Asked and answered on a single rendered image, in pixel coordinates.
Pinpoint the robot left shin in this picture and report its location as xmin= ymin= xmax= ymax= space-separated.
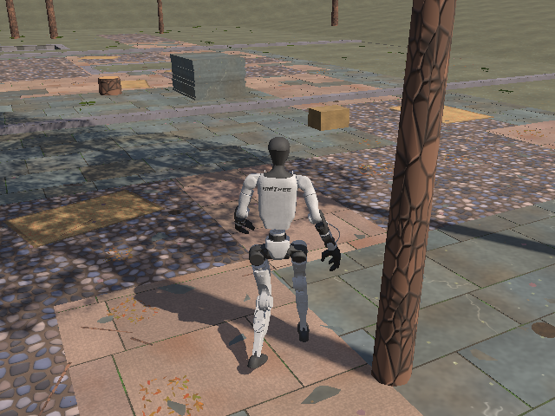
xmin=252 ymin=296 xmax=271 ymax=358

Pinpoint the right robot hand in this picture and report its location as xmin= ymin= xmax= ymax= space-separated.
xmin=321 ymin=247 xmax=341 ymax=271

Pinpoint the left robot upper arm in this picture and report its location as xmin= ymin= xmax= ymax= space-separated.
xmin=236 ymin=173 xmax=261 ymax=218

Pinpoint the left robot hand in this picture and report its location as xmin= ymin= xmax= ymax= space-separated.
xmin=235 ymin=219 xmax=255 ymax=234

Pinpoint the robot right forearm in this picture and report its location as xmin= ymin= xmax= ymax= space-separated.
xmin=315 ymin=210 xmax=337 ymax=250

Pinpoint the left robot foot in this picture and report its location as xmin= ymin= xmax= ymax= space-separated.
xmin=247 ymin=353 xmax=268 ymax=368

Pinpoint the right robot upper arm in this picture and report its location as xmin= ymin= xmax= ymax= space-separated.
xmin=296 ymin=175 xmax=323 ymax=224

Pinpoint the robot left forearm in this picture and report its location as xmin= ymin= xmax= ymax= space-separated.
xmin=234 ymin=206 xmax=246 ymax=226

